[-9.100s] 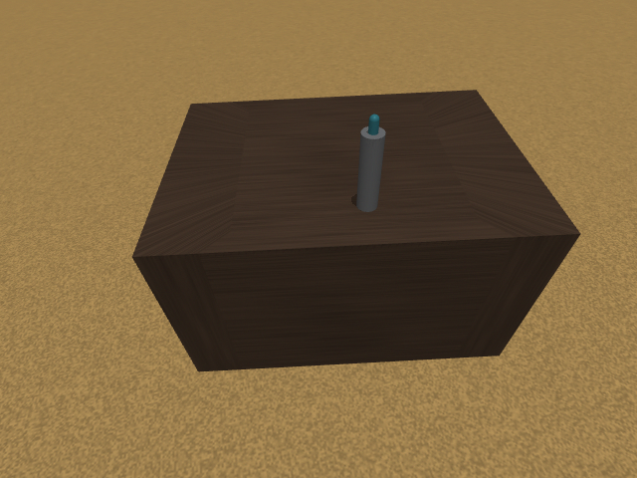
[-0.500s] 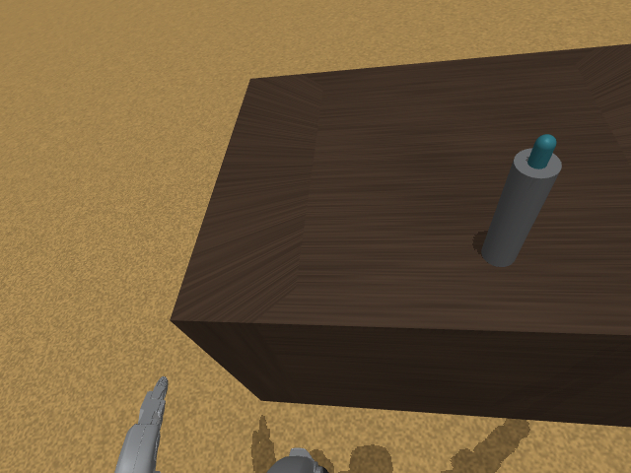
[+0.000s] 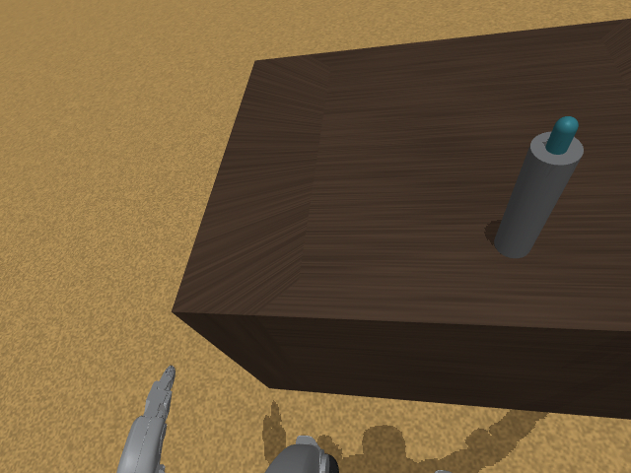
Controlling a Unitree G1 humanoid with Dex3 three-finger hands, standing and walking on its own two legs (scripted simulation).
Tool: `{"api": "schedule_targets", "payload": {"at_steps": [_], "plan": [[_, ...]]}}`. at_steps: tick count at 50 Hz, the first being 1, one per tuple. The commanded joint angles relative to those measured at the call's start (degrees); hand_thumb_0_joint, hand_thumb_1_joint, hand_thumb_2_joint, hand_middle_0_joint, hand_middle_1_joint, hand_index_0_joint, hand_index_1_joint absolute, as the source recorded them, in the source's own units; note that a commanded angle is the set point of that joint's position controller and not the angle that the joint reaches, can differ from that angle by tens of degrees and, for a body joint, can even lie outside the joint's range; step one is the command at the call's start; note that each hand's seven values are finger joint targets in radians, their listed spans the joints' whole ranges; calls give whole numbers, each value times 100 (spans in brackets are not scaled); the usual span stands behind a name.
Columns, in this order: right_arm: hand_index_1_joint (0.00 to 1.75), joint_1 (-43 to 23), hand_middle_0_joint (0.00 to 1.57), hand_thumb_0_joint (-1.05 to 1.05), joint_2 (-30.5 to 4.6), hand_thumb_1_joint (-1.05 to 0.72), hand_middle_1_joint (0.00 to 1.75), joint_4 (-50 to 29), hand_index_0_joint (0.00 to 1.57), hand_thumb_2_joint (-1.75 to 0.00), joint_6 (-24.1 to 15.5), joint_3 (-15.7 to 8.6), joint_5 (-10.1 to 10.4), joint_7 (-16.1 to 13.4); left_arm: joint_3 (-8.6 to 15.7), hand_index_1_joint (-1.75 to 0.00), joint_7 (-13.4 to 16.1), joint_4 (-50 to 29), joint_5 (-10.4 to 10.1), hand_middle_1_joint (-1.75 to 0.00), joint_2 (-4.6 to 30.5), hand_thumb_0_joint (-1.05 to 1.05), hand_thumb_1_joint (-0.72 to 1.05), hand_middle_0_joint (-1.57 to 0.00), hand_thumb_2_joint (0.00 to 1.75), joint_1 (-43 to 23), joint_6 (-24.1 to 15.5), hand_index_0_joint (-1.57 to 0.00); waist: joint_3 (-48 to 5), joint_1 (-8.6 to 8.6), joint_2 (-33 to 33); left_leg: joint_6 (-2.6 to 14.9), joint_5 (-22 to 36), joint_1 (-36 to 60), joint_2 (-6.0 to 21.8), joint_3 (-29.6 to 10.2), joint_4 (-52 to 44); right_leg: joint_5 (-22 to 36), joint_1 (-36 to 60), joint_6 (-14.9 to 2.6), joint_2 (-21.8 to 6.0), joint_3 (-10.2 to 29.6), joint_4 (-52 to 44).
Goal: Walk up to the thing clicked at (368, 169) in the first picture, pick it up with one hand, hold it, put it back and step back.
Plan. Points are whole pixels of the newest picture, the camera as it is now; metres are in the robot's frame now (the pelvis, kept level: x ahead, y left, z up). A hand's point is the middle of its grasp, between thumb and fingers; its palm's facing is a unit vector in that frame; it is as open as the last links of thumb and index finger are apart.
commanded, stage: go down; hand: right
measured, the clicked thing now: (535, 194) +0.50 -0.21 +0.02
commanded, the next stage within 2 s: approach in 1.22 s
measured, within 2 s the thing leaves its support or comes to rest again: neither
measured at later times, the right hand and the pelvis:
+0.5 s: hand out of the picture +0.42 -0.40 +0.10, palm faces +0.21 +0.98 +0.03, open 17.5 cm; pelvis +0.00 +0.00 -0.01, yaw +0 degrees
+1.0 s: hand out of the picture +0.41 -0.40 +0.09, palm faces +0.23 +0.97 +0.03, open 17.5 cm; pelvis +0.00 +0.00 -0.01, yaw +0 degrees
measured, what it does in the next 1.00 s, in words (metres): stands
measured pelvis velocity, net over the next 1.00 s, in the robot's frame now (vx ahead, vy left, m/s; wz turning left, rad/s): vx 0.00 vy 0.00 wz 0.00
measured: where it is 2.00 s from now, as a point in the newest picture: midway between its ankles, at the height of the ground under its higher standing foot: outside the picture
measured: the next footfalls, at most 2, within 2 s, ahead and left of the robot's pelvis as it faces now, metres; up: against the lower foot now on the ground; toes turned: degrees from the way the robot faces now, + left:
none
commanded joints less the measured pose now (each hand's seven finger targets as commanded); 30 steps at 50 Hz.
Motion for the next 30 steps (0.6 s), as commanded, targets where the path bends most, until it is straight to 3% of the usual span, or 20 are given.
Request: {"api": "schedule_targets", "payload": {"at_steps": [1, 3, 4, 6, 8, 10, 11, 12, 14, 16, 17, 18, 19, 20, 21, 22, 23, 25, 27, 30], "plan": [[5, -1492, 5, 0, -2543, 55, 5, -1077, 5, -5, -265, -377, 124, 29, 608, -5, 122, -576, -24, -4, 1135, 0, -57, -5, 7, 510, -234, -4, -2628, -212, -1996, 325, 1235, 1748, -177, -141, -247, 3135, 1394, -3, 176, -64, -852], [5, -1786, 6, 0, -2465, 54, 5, -1266, 5, -5, -268, -339, 165, 42, 607, -5, 113, -993, -26, -5, 1188, 0, -57, -5, 6, 132, -252, -4, -2680, -152, -1829, 324, 1358, 1797, -187, -137, -239, 3240, 1340, -7, 163, -49, -803], [5, -1829, 6, 0, -2472, 53, 5, -1131, 6, -5, -257, -330, 132, 12, 757, -5, 134, -1206, -27, -5, 1354, 0, -57, -5, 6, -147, -279, -5, -2599, -118, -1677, 328, 1295, 1777, -204, -109, -212, 3190, 1234, -4, 140, -27, -817], [5, -1776, 5, 0, -2442, 55, 5, -922, 5, -6, -253, -297, 68, -22, 630, -5, 110, -823, -12, -5, 1142, 0, -57, -5, 6, 99, -219, -5, -2179, -148, -1779, 351, 999, 1473, -214, -108, -211, 2959, 1053, 7, 120, -19, -851], [5, -1826, 5, 0, -2277, 56, 5, -850, 5, -5, -275, -184, 61, -45, 506, -5, 87, -1191, -34, -5, 1057, 0, -56, -5, 6, -91, -243, -5, -1997, -119, -1549, 334, 696, 1449, -225, -90, -285, 2405, 868, -41, 115, -4, -934], [5, -1721, 5, 0, -2432, 56, 5, -798, 5, -5, -239, -293, -13, -70, 333, -5, 73, -1250, -22, -4, 912, 0, -57, -5, 6, 51, -225, -5, -2215, -184, -1543, 328, 729, 1732, -184, -137, -295, 2105, 711, -79, 168, -65, -970], [5, -1913, 5, 0, -2514, 58, 5, -929, 5, -4, -253, -254, -25, -53, 405, -5, 91, -1367, -31, -4, 995, 0, -56, -5, 5, 108, -220, -5, -2247, -137, -1586, 319, 698, 1699, -201, -120, -289, 2070, 783, -72, 156, -54, -994], [5, -1896, 5, 0, -2455, 56, 5, -861, 6, -4, -258, -207, -14, -39, 445, -5, 102, -1597, -35, -5, 1053, 0, -56, -5, 5, 81, -244, -5, -2336, -84, -1569, 313, 799, 1687, -217, -104, -280, 2254, 974, -50, 130, -43, -976], [5, -1701, 5, 0, -2427, 57, 5, -740, 5, -5, -215, -223, 4, -16, 538, -5, 68, -1058, -14, -5, 1075, 0, -56, -5, 5, 685, -187, -5, -2371, -70, -1779, 314, 1094, 1673, -205, -130, -217, 2687, 1111, -39, 174, -69, -858], [5, -1744, 5, 0, -2671, 56, 5, -1029, 5, -4, -232, -369, 36, -9, 762, -5, 62, -1146, -20, -5, 1306, 0, -56, -5, 6, 659, -194, -5, -2626, -116, -1940, 326, 1185, 1588, -205, -110, -165, 3077, 1333, -3, 149, -37, -782], [5, -1950, 5, 0, -2603, 56, 5, -1180, 5, -5, -241, -314, 40, -15, 650, -5, 53, -1423, -16, -5, 1226, 0, -56, -5, 6, 359, -226, -5, -2697, -125, -1947, 325, 1217, 1533, -217, -111, -154, 3247, 1468, 6, 132, -33, -733], [5, -1980, 5, 0, -2504, 56, 5, -1142, 5, -5, -243, -262, 41, -17, 715, -5, 37, -1038, 0, -5, 1204, 0, -56, -5, 6, 540, -189, -5, -2561, -79, -2089, 339, 1186, 1424, -213, -112, -124, 3250, 1402, 15, 126, -31, -720], [6, -2022, 5, 0, -2414, 58, 6, -1102, 5, -5, -263, -249, 41, -31, 551, -5, 16, -1241, -6, -5, 1095, 0, -56, -5, 6, 230, -211, -5, -2511, -118, -1872, 346, 1218, 1391, -205, -120, -91, 3310, 1280, 14, 110, -21, -654], [5, -2068, 5, 0, -2520, 57, 5, -1147, 5, -5, -286, -261, 17, -48, 659, -5, 22, -941, -19, -5, 1118, 0, -57, -5, 6, 330, -196, -5, -2358, -119, -1948, 348, 1098, 1288, -205, -113, -61, 3152, 1133, 2, 122, -16, -663], [5, -2014, 5, 0, -2586, 57, 5, -1051, 5, -5, -299, -341, 33, -62, 520, -5, -4, -780, -6, -5, 1012, 0, -57, -5, 7, 305, -171, -4, -2282, -169, -1996, 363, 1012, 1229, -205, -108, -75, 3101, 1054, 19, 92, -4, -681], [6, -2127, 5, 0, -2531, 59, 6, -1123, 5, -5, -326, -279, 10, -66, 463, -5, -9, -1193, -17, -5, 997, 0, -57, -5, 6, -40, -211, -5, -2283, -179, -1952, 364, 932, 1247, -209, -120, -87, 3011, 1042, 16, 95, -3, -703], [5, -2125, 5, 0, -2597, 56, 5, -1308, 5, -5, -346, -335, -13, -86, 516, -5, 4, -1550, -13, -5, 1096, 0, -57, -5, 6, -224, -236, -5, -2688, -185, -1930, 361, 1063, 1511, -199, -125, -102, 3047, 1211, 10, 97, -11, -718], [5, -1882, 5, 0, -2610, 57, 5, -1121, 5, -5, -277, -349, -54, -86, 459, -5, 17, -1397, -16, -4, 1053, 0, -57, -5, 6, 47, -170, -4, -2671, -240, -2012, 359, 1160, 1714, -195, -125, -117, 3099, 1166, 14, 131, -50, -752], [5, -1779, 5, 0, -2601, 56, 5, -932, 5, -5, -201, -322, -39, -41, 503, -5, 13, -985, -23, -4, 1063, 0, -56, -5, 6, 590, -87, -5, -2579, -152, -2139, 363, 1206, 1678, -211, -122, -140, 3192, 1216, 9, 137, -48, -776], [5, -1834, 5, 0, -2761, 55, 5, -1115, 5, -6, -141, -439, 0, -39, 729, -5, 28, -1458, -45, -4, 1323, 0, -56, -5, 6, 282, -100, -5, -2754, -123, -1941, 346, 1351, 1873, -202, -118, -172, 3156, 1218, -22, 160, -57, -768]]}}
